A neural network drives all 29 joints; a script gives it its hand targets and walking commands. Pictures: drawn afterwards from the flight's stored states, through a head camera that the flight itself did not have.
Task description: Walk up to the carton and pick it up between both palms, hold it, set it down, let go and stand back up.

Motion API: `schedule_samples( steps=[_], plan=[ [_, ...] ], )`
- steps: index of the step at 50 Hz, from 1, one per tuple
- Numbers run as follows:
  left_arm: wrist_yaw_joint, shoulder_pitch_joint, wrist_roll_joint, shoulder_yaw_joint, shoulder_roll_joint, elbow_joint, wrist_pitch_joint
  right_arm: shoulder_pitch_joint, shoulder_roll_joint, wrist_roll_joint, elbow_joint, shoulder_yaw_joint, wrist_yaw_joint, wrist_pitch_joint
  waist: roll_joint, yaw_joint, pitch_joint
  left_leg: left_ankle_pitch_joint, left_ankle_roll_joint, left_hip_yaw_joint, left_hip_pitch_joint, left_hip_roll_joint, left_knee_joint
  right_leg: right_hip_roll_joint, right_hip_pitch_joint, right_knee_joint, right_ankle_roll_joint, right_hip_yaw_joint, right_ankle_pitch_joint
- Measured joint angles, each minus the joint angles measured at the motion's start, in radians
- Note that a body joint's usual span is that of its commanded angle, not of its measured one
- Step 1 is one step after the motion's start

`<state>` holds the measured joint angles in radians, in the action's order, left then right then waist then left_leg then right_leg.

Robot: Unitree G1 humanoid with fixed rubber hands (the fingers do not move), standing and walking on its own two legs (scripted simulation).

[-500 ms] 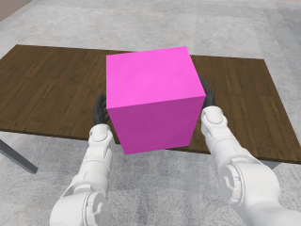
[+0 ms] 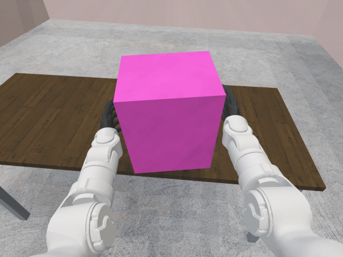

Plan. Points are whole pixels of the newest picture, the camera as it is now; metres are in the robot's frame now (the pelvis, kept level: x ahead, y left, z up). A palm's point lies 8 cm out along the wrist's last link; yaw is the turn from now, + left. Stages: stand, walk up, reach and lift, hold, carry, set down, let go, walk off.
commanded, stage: reach and lift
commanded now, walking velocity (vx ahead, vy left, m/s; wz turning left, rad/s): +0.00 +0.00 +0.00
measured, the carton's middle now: (169, 116) +0.45 +0.03 +0.12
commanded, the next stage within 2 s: hold in 1.62 s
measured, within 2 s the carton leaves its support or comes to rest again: neither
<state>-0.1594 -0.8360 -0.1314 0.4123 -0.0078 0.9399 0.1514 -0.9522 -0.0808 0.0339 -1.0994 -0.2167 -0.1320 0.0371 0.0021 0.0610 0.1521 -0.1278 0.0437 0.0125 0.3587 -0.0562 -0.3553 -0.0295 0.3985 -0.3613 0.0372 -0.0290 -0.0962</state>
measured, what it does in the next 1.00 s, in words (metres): stands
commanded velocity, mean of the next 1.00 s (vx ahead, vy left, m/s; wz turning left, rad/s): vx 0.00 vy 0.00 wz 0.00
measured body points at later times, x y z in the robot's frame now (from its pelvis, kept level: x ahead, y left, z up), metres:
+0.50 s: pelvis +0.01 +0.01 +0.00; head -0.04 +0.02 +0.45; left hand +0.40 +0.19 +0.15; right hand +0.42 -0.10 +0.19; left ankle +0.02 +0.15 -0.74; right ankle +0.05 -0.09 -0.74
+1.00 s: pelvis +0.01 +0.01 +0.00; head -0.02 +0.02 +0.45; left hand +0.42 +0.19 +0.18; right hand +0.43 -0.11 +0.20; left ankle +0.02 +0.15 -0.74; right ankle +0.05 -0.09 -0.74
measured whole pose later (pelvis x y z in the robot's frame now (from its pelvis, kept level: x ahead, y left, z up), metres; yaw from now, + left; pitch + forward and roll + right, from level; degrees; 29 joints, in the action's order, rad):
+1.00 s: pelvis +0.01 +0.01 +0.00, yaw +2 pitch -3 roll +0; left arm -0.01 -0.83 -0.27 0.42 0.04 0.57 0.57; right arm -0.89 0.02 -0.07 -0.79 -0.18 -0.25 0.29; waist -0.02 -0.06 0.04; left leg -0.18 0.04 -0.02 0.13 -0.05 -0.36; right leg -0.02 0.14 -0.33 0.03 -0.06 -0.14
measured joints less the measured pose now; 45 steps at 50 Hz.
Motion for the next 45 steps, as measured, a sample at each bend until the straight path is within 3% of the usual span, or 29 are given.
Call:
schedule_samples(
  steps=[6, 16, 25, 36, 45],
  plan=[
    [0.032, -0.001, 0.000, -0.003, 0.029, -0.038, 0.064, 0.000, 0.031, -0.019, 0.055, 0.005, -0.038, 0.063, -0.004, -0.011, -0.033, -0.009, 0.002, -0.007, -0.044, 0.000, 0.000, 0.000, -0.048, 0.001, 0.000, -0.006, -0.010],
    [0.067, 0.062, 0.000, -0.026, 0.043, -0.240, 0.173, 0.015, 0.052, -0.106, 0.213, 0.089, -0.089, 0.152, -0.018, -0.060, -0.048, -0.026, 0.006, -0.028, -0.115, 0.000, 0.000, 0.001, -0.138, 0.026, -0.004, -0.026, -0.021],
    [0.114, 0.126, -0.056, -0.019, 0.043, -0.329, 0.316, 0.068, 0.086, -0.134, 0.236, 0.116, -0.124, 0.226, -0.023, -0.106, -0.069, -0.041, 0.002, -0.029, -0.213, 0.004, 0.000, 0.005, -0.240, 0.031, -0.010, -0.027, -0.034],
    [0.113, 0.093, -0.066, -0.032, 0.043, -0.366, 0.375, 0.096, 0.085, -0.158, 0.303, 0.102, -0.132, 0.247, -0.023, -0.115, -0.105, -0.029, -0.006, -0.031, -0.224, 0.005, -0.006, 0.005, -0.254, 0.032, -0.011, -0.028, -0.020],
    [0.133, -0.008, -0.125, 0.018, 0.043, -0.366, 0.416, 0.059, 0.106, -0.100, 0.303, 0.021, -0.113, 0.240, -0.023, -0.115, -0.115, -0.039, -0.025, -0.030, -0.224, 0.006, -0.006, 0.005, -0.254, 0.032, -0.016, -0.028, -0.029]
  ],
)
